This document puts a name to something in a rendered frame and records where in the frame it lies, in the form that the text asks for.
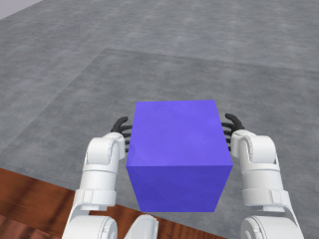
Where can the robot left thigh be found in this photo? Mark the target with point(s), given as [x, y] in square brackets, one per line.
[144, 227]

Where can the right robot upper arm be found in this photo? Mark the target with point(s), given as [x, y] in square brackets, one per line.
[269, 227]

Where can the right robot hand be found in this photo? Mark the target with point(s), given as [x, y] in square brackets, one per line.
[234, 127]

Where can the robot left forearm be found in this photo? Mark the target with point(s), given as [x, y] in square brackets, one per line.
[98, 182]

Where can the left robot hand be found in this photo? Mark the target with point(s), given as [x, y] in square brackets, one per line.
[119, 129]

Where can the left robot upper arm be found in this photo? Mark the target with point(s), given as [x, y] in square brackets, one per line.
[92, 227]

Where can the carton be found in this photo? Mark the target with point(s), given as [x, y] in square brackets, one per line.
[178, 158]

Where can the robot right forearm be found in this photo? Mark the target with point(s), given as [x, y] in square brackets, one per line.
[262, 183]

